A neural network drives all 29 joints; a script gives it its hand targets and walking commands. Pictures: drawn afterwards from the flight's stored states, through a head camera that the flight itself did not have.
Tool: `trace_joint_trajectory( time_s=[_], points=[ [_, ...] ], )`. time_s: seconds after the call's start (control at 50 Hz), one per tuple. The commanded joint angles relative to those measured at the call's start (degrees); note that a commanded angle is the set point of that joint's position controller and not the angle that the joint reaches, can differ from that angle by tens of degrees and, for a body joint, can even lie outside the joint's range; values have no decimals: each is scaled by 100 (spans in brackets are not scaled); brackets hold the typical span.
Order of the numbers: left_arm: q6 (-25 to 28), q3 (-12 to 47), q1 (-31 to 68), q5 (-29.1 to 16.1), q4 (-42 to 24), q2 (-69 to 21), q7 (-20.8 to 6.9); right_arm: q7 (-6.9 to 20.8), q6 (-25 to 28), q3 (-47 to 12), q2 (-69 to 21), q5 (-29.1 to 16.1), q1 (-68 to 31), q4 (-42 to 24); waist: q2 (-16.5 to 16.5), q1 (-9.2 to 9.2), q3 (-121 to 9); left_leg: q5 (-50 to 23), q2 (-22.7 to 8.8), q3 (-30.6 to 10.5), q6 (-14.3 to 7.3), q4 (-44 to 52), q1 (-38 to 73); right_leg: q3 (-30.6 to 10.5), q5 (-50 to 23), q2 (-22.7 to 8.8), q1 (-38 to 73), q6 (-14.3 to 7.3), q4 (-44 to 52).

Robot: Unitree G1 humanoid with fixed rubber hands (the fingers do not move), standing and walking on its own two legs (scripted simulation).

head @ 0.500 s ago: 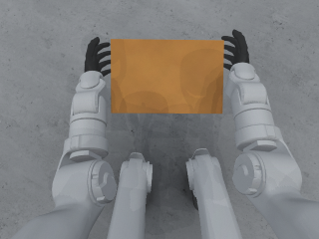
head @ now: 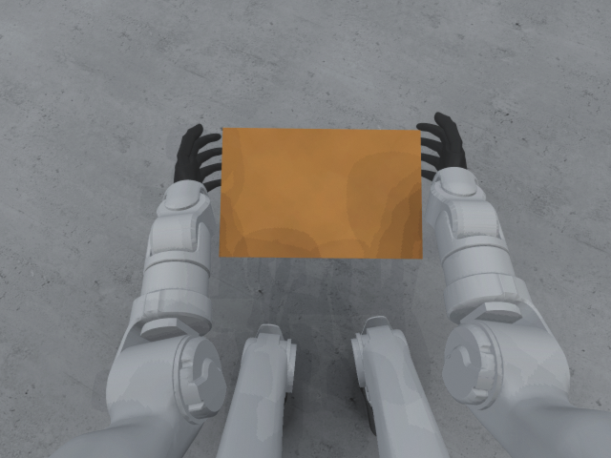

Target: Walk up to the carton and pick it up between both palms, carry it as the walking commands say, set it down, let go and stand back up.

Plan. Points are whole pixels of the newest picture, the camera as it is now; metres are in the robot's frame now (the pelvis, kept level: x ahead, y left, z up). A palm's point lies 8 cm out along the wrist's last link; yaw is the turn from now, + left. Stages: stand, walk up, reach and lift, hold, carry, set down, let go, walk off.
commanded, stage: reach and lift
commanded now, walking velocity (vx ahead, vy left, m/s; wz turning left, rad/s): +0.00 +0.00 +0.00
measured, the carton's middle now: (318, 202) +0.46 +0.00 -0.12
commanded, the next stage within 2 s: none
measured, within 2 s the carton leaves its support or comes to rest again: neither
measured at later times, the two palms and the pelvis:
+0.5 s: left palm (166, 178) +0.44 +0.16 +0.03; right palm (471, 164) +0.44 -0.17 +0.02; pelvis +0.02 +0.00 +0.06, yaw +0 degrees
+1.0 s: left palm (130, 165) +0.42 +0.16 +0.10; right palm (512, 144) +0.42 -0.17 +0.10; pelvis +0.05 -0.01 +0.14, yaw +0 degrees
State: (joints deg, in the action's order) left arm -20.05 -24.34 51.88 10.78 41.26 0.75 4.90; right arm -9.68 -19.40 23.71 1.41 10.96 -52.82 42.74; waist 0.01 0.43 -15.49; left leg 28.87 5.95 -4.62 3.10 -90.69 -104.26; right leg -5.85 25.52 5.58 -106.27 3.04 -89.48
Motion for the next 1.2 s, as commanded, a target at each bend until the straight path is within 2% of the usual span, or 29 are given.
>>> trace_joint_trajectory(
  time_s=[0.0,0.26,0.54,0.8,1.18],
  points=[
    [161,2790,3694,-938,-183,-5557,-1895,2323,89,-2775,-5730,-854,-3399,31,-108,35,-5053,-981,308,807,-175,1210,2712,890,-824,315,3512,-208,1026],
    [226,3147,2869,-1017,-378,-5691,-1968,2329,176,-3116,-5922,-932,-2595,-272,-76,11,-5136,-1712,319,670,-173,1708,3271,722,-1635,326,4353,-189,1484],
    [210,3067,2564,-902,-284,-5700,-2061,2343,152,-3059,-6002,-881,-2325,-133,-132,93,-4227,-1197,208,541,-242,2561,4068,637,-1008,252,4975,-235,2351],
    [211,3232,1709,-775,-538,-5778,-2168,2421,138,-3180,-6151,-854,-1462,-357,-61,69,-3934,-2028,168,401,-278,3321,4977,488,-1837,201,5889,-240,3093],
    [-36,3348,809,-653,-875,-5767,-2321,2521,-175,-3326,-6270,-781,-546,-714,-38,9,-3021,-2246,89,286,-312,4603,6226,337,-2219,63,7317,-248,4413]
  ],
)
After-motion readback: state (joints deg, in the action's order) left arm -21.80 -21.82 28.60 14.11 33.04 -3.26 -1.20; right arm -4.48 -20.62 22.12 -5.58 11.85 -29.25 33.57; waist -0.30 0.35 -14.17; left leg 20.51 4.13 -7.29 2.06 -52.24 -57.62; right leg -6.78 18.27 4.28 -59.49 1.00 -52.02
